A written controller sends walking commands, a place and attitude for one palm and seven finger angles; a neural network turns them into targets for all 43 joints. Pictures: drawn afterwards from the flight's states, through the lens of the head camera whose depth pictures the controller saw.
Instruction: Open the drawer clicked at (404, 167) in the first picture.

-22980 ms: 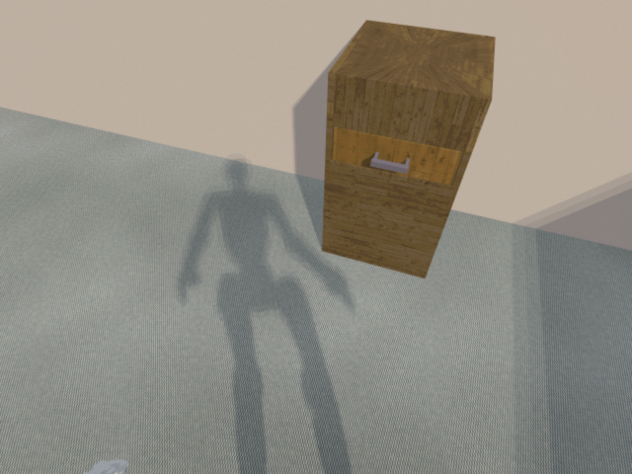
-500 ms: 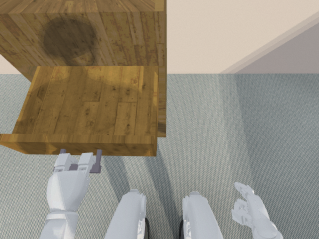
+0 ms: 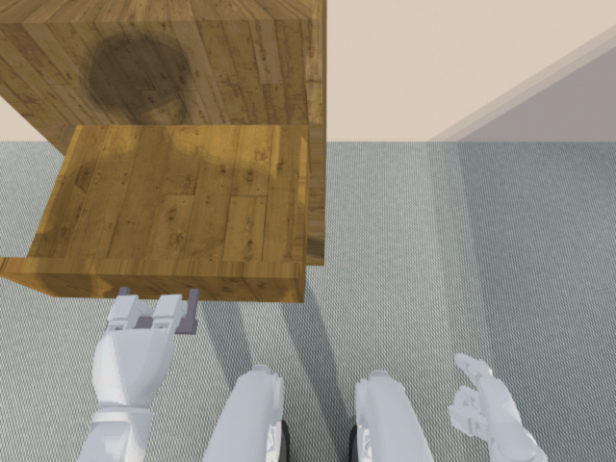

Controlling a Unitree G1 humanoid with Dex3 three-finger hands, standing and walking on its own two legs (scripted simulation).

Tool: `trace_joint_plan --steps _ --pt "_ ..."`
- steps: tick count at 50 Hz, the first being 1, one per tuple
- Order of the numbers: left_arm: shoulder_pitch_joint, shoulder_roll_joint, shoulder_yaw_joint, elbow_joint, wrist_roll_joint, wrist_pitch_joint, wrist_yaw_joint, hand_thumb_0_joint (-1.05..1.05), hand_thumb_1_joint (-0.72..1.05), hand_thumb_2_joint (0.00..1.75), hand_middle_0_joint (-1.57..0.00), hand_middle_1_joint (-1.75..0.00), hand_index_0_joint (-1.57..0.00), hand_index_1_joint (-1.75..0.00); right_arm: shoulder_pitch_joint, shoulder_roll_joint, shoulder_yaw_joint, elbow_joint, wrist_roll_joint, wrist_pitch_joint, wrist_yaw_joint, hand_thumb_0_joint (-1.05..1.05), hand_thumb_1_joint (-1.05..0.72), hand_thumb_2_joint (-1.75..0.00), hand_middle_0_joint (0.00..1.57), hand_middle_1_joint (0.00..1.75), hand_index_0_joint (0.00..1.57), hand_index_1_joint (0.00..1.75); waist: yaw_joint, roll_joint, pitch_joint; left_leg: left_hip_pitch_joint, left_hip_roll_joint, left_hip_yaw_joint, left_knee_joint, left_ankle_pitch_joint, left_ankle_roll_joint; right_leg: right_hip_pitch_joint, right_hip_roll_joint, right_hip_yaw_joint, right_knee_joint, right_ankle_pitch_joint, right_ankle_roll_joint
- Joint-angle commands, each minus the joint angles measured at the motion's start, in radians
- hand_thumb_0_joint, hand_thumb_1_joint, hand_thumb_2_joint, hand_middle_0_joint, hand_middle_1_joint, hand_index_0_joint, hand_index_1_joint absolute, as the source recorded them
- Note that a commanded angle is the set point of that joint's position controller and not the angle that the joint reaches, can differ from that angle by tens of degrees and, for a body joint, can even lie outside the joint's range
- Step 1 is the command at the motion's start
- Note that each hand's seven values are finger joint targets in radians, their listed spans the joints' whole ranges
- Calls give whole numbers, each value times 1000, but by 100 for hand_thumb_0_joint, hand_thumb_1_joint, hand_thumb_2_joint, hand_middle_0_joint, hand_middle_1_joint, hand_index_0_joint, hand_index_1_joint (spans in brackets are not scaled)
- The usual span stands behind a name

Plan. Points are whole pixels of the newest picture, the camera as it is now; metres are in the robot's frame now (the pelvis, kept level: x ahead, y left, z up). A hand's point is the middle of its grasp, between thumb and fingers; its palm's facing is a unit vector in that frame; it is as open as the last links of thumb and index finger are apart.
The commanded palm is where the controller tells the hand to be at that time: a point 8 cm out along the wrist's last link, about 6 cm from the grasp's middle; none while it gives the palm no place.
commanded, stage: open the thumb to release the handle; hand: left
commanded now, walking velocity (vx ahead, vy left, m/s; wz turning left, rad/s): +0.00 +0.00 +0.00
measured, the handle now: (155, 310) +0.30 +0.23 -0.05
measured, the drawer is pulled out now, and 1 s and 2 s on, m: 0.23 0.23 0.23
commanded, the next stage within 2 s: lift the hand off the handle in 0.46 s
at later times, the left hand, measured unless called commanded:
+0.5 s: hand (154, 359) +0.24 +0.23 -0.07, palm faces -0.05 -0.06 -1.00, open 12.7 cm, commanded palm +0.22 +0.22 -0.03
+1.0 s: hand (157, 349) +0.25 +0.23 -0.07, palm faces -0.04 -0.06 -1.00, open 13.7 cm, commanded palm +0.24 +0.22 -0.02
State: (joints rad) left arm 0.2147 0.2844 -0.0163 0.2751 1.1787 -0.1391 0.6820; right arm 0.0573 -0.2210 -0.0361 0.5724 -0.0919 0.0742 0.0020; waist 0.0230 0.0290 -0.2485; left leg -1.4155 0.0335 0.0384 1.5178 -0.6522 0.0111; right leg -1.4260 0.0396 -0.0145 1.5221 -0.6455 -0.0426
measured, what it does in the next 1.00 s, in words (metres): stands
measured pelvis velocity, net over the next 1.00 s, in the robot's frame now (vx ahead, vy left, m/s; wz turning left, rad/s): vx -0.03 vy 0.00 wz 0.01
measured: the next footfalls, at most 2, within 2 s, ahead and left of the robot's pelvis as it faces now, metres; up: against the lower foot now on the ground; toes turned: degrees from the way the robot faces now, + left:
none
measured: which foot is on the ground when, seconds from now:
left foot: down 0.00-1.00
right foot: down 0.00-1.00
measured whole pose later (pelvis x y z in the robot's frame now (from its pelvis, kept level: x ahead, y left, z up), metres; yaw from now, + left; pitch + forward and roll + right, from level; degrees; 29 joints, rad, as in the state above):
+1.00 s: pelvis -0.03 +0.00 +0.00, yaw +0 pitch +29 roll -1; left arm 0.01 0.29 -0.07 0.44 1.16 -0.07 0.67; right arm 0.08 -0.22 -0.05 0.63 -0.07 0.07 -0.02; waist 0.02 0.05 -0.23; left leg -1.41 0.02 0.01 1.50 -0.59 0.02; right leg -1.40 0.03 -0.04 1.48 -0.58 -0.04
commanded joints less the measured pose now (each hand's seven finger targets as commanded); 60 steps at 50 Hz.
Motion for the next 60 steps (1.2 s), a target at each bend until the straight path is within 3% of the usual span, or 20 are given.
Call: trace_joint_plan --steps 1,7,9,11,14,16,18,24,27,29,31,34,36,42,46,47,51,53,60 --pt "-60 164 109 -42 -11 14 49 0 69 81 -38 -133 -38 -133 16 -122 -47 -80 0 -45 -21 0 -90 -90 20 30 20 30 3 -48 -369 276 -42 -46 -119 320 28 255 -4 33 -209 399 -17" --pt "-51 162 76 -68 -32 49 30 0 27 63 -35 -128 -35 -128 19 -122 -48 -90 13 -32 -23 0 -90 -90 20 30 20 30 11 -47 -431 308 -46 -40 -144 330 27 318 -4 39 -226 398 -11" --pt "-42 149 58 -55 -38 57 22 0 13 57 -35 -127 -35 -127 20 -121 -45 -91 17 -29 -25 0 -90 -90 20 30 20 30 6 -59 -401 303 -46 -42 -155 310 28 317 -3 38 -242 377 -10" --pt "-42 166 70 -59 -38 57 19 0 -1 51 -33 -125 -33 -125 12 -120 -44 -94 17 -30 -29 0 -90 -90 20 30 20 30 16 -25 -390 303 -45 -43 -160 310 27 316 -3 36 -243 367 -17" --pt "-99 139 33 -36 -31 52 17 0 -22 42 -32 -123 -32 -123 8 -120 -42 -83 16 -29 -31 0 -90 -90 20 30 20 30 -9 -48 -352 286 -41 -42 -160 259 30 277 -5 36 -262 295 -11" --pt "-110 164 61 -22 -37 45 18 0 -36 36 -31 -122 -31 -122 6 -121 -42 -80 15 -36 -34 0 -90 -90 20 30 20 30 1 -37 -340 268 -41 -40 -157 245 31 283 -5 40 -267 277 -15" --pt "-134 143 34 -13 -29 38 19 0 -50 30 -30 -120 -30 -120 6 -120 -44 -76 15 -38 -33 0 -90 -90 20 30 20 30 -5 -32 -338 270 -40 -40 -157 230 32 267 -6 36 -268 250 -15" --pt "-178 166 56 13 -27 32 28 0 -50 30 -30 -120 -30 -120 10 -124 -46 -65 15 -44 -34 0 -90 -90 20 30 20 30 -3 -53 -351 251 -43 -39 -155 205 34 263 -5 45 -273 205 -11" --pt "-183 174 61 0 -19 37 32 0 -50 30 -30 -120 -30 -120 8 -125 -47 -64 16 -41 -31 0 -90 -90 20 30 20 30 8 -15 -369 273 -43 -42 -165 225 31 259 -4 36 -263 211 -16" --pt "-189 142 26 -6 -30 48 29 0 -50 30 -30 -120 -30 -120 8 -124 -49 -68 19 -41 -30 0 -90 -90 20 30 20 30 -8 -36 -353 276 -42 -43 -174 211 33 261 -7 31 -280 199 -12" --pt "-216 169 52 -1 -29 49 31 0 -50 30 -30 -120 -30 -120 9 -127 -50 -59 18 -44 -34 0 -90 -90 20 30 20 30 -1 -25 -359 273 -40 -48 -173 211 33 257 -5 28 -272 194 -15" --pt "-248 153 29 20 -25 51 31 0 -50 30 -30 -120 -30 -120 14 -124 -49 -53 20 -46 -36 0 -90 -90 20 30 20 30 -17 -50 -351 273 -40 -46 -170 196 35 246 -5 30 -283 175 -10" --pt "-283 163 34 25 -23 51 32 0 -50 30 -30 -120 -30 -120 17 -127 -49 -48 20 -50 -39 0 -90 -90 20 30 20 30 -17 -28 -347 279 -37 -54 -177 206 33 237 -4 17 -274 179 -15" --pt "-327 147 12 30 -22 56 32 0 -50 30 -30 -120 -30 -120 24 -124 -50 -44 21 -52 -38 0 -90 -90 20 30 20 30 -20 -22 -384 299 -39 -49 -176 222 35 249 -6 16 -277 195 -10" --pt "-295 174 38 -15 -23 66 36 0 -50 30 -30 -120 -30 -120 25 -125 -52 -60 22 -44 -37 0 -90 -90 20 30 20 30 0 15 -413 350 -38 -57 -203 272 29 273 0 9 -274 235 -18" --pt "-298 152 14 -29 -22 69 36 0 -50 30 -30 -120 -30 -120 28 -124 -51 -63 23 -41 -35 0 -90 -90 20 30 20 30 -12 5 -422 368 -37 -58 -207 277 30 272 0 8 -279 241 -13" --pt "-271 165 24 -46 -35 87 33 0 -50 30 -30 -120 -30 -120 28 -124 -50 -66 27 -40 -39 0 -90 -90 20 30 20 30 -11 12 -396 390 -34 -60 -236 280 29 296 1 3 -304 247 -16" --pt "-269 154 13 -20 -33 99 30 0 -50 30 -30 -120 -30 -120 30 -124 -48 -63 30 -34 -41 0 -90 -90 20 30 20 30 -22 -29 -359 381 -33 -59 -246 257 30 299 1 2 -322 228 -12" --pt "-280 145 -3 -34 -37 98 19 0 -50 30 -30 -120 -30 -120 34 -124 -48 -68 30 -40 -45 0 -90 -90 20 30 20 30 -21 -3 -358 432 -34 -50 -278 272 31 333 0 4 -356 247 -13"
